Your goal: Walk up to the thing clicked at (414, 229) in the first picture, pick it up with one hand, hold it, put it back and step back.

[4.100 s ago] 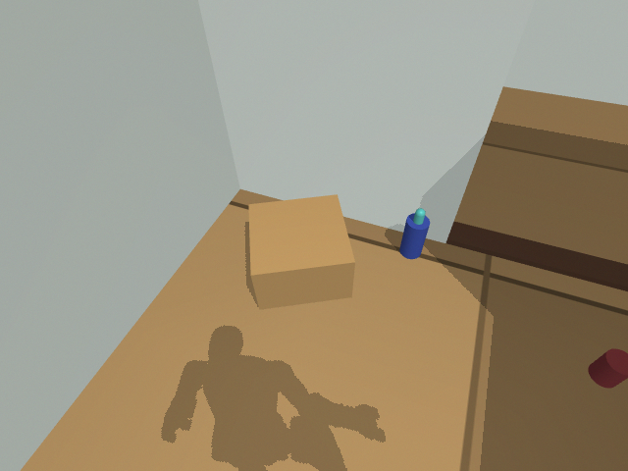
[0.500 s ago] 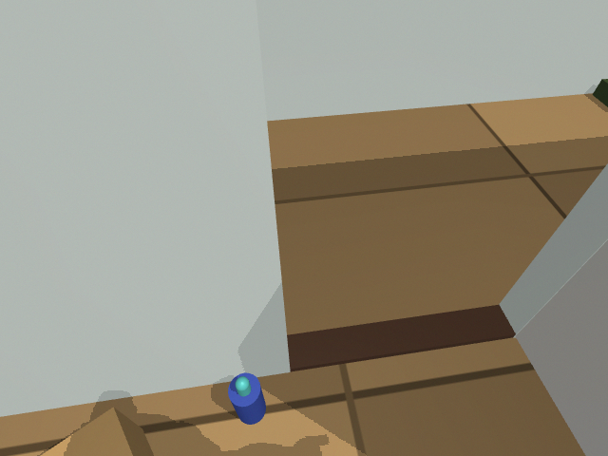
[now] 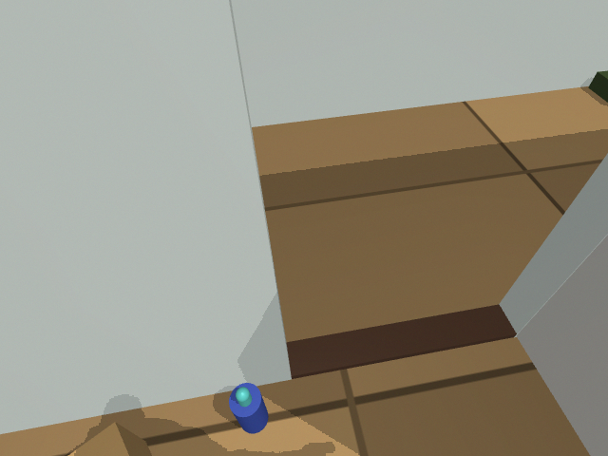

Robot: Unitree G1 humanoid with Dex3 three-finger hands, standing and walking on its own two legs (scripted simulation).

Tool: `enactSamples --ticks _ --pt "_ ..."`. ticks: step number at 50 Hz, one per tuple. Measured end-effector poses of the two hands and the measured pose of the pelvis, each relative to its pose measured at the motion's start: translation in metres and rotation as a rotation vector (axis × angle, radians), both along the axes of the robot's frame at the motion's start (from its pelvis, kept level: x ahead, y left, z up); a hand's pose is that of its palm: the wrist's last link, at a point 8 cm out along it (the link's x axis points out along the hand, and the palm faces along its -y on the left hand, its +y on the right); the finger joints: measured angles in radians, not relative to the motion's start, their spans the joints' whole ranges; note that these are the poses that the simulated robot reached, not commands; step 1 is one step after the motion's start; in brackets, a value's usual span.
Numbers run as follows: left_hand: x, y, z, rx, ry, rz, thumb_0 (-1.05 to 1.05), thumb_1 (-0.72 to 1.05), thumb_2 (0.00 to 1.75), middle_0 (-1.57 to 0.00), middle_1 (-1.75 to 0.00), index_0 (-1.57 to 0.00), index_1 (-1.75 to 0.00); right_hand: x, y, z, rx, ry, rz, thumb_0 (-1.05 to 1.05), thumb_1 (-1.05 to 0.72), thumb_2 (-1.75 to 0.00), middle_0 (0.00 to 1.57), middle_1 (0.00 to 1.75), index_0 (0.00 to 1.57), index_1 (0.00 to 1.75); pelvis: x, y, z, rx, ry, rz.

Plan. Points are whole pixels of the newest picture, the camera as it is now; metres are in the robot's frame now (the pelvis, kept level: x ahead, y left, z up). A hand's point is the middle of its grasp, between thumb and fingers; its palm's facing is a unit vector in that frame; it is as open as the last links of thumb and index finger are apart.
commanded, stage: walk up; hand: left
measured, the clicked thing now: (248, 406) +0.37 +0.21 -0.66
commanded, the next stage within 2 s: stand in 0.52 s
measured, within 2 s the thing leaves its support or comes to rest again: neither
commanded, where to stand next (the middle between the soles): +0.02 -0.01 m, yaw +1 degrees
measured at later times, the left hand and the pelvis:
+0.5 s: hand out of the picture +0.10 +0.25 -0.15, palm faces -0.01 -0.94 -0.34, open 7.4 cm; pelvis +0.00 +0.00 +0.00, yaw -1 degrees
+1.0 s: hand out of the picture +0.07 +0.26 -0.16, palm faces -0.01 -0.94 -0.35, open 7.4 cm; pelvis +0.00 +0.00 +0.00, yaw +0 degrees
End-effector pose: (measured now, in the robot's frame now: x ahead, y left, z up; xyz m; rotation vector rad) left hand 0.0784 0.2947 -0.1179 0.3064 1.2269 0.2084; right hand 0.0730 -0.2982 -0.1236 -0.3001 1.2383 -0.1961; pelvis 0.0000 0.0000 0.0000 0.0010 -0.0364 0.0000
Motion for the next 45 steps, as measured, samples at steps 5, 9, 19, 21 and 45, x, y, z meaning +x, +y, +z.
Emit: enactSamples --ticks 5,9,19,21,45 --pt "0.004 -0.001 0.000 -0.001 0.000 0.001 0.00 0.91 0.90 -0.21 -0.30 -0.20 -0.30 -0.009 -0.001 -0.001 -0.003 0.019 -0.016 0.01 -0.90 -0.90 0.20 0.30 0.21 0.30 0.003 0.000 0.000 0.001 -0.002 -0.002" --pt "0.007 -0.001 0.000 -0.001 -0.004 -0.005 0.00 0.91 0.90 -0.21 -0.30 -0.20 -0.30 -0.011 -0.001 -0.001 -0.002 0.020 -0.022 0.01 -0.90 -0.90 0.20 0.30 0.21 0.30 0.003 0.000 0.000 0.000 -0.003 -0.004" --pt "0.012 -0.001 0.000 -0.005 -0.015 -0.013 0.00 0.91 0.90 -0.21 -0.30 -0.20 -0.30 -0.006 0.002 0.001 -0.001 -0.003 -0.019 0.01 -0.90 -0.90 0.20 0.30 0.21 0.30 0.004 0.002 0.000 0.000 -0.004 -0.009" --pt "0.012 -0.001 0.000 -0.006 -0.016 -0.012 0.00 0.91 0.90 -0.21 -0.30 -0.20 -0.30 -0.004 0.003 0.001 -0.001 -0.007 -0.017 0.01 -0.90 -0.90 0.20 0.30 0.21 0.30 0.004 0.002 0.000 0.000 -0.004 -0.010" --pt "-0.011 0.007 0.001 0.010 0.008 0.001 0.00 0.91 0.90 -0.21 -0.30 -0.20 -0.30 0.002 0.005 0.004 -0.001 -0.018 0.010 0.01 -0.90 -0.90 0.20 0.30 0.21 0.30 -0.001 0.002 0.001 -0.001 -0.004 0.003"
